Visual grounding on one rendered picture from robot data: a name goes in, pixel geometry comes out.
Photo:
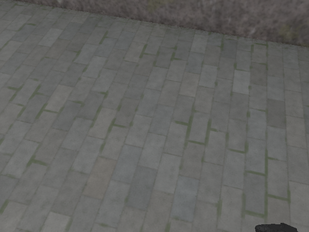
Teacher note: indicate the right robot hand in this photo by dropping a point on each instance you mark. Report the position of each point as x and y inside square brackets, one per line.
[282, 227]

